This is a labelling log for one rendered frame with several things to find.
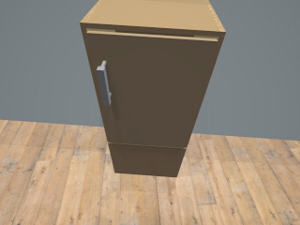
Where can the cupboard door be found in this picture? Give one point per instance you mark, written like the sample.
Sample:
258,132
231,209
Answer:
155,82

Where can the handle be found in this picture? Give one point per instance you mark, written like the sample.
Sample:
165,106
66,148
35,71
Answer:
103,84

